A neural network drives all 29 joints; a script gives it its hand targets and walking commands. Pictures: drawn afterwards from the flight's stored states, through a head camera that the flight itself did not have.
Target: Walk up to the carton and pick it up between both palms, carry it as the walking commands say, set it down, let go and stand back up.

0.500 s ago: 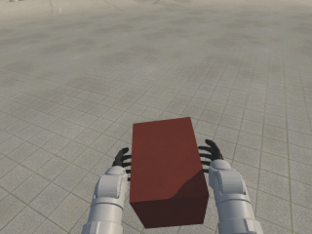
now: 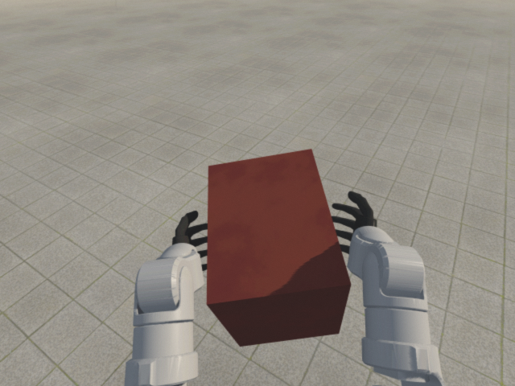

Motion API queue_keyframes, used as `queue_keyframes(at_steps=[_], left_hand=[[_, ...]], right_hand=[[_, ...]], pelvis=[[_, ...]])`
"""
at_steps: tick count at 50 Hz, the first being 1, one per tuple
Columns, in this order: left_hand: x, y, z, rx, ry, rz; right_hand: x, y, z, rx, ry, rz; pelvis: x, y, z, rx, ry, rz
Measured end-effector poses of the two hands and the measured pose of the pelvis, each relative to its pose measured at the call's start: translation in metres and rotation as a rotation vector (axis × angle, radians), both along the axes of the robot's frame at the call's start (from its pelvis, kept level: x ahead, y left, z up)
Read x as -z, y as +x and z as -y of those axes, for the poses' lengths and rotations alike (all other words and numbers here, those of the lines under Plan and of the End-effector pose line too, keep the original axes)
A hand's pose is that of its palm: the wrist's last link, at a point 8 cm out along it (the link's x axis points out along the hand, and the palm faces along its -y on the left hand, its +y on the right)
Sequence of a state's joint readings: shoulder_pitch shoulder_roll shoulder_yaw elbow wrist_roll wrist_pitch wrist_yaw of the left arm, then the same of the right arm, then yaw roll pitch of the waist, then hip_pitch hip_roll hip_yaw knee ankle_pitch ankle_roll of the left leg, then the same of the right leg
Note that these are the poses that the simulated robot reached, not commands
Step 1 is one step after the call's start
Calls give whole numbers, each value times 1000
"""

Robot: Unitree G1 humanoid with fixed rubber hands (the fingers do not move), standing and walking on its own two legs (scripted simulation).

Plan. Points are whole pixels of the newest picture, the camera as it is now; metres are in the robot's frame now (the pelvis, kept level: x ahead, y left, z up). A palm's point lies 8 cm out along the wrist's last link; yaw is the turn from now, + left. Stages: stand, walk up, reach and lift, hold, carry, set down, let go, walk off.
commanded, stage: carry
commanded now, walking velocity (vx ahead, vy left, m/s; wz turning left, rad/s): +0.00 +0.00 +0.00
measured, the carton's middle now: (274, 251) +0.36 +0.00 +0.06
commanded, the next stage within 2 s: hold in 1.90 s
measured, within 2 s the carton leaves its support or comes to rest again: neither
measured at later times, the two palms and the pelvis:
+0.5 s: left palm (198, 262) +0.29 +0.11 +0.12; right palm (386, 256) +0.29 -0.15 +0.13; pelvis -0.02 -0.01 +0.01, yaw -1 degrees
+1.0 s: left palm (201, 268) +0.28 +0.11 +0.11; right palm (386, 257) +0.29 -0.15 +0.12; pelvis -0.02 -0.02 +0.01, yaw -1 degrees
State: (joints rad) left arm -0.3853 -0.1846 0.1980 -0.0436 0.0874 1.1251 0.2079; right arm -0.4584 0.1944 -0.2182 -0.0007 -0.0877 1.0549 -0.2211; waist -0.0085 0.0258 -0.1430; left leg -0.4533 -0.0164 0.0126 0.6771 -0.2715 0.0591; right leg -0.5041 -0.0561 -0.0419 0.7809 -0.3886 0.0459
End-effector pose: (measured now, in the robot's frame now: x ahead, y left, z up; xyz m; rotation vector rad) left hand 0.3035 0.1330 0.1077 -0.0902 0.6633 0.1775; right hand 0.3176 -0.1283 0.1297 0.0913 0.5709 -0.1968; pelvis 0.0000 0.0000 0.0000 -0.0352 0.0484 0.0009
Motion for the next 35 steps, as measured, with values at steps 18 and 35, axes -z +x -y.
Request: queue_keyframes(at_steps=[18,35], left_hand=[[-12,-13,15,20,11,-1],[-8,-22,21,23,10,-3]], right_hand=[[-2,-23,16,23,1,-27],[-1,-31,21,22,-9,-28]], pelvis=[[-9,-15,5,3,21,22],[-10,-24,11,16,22,23]])
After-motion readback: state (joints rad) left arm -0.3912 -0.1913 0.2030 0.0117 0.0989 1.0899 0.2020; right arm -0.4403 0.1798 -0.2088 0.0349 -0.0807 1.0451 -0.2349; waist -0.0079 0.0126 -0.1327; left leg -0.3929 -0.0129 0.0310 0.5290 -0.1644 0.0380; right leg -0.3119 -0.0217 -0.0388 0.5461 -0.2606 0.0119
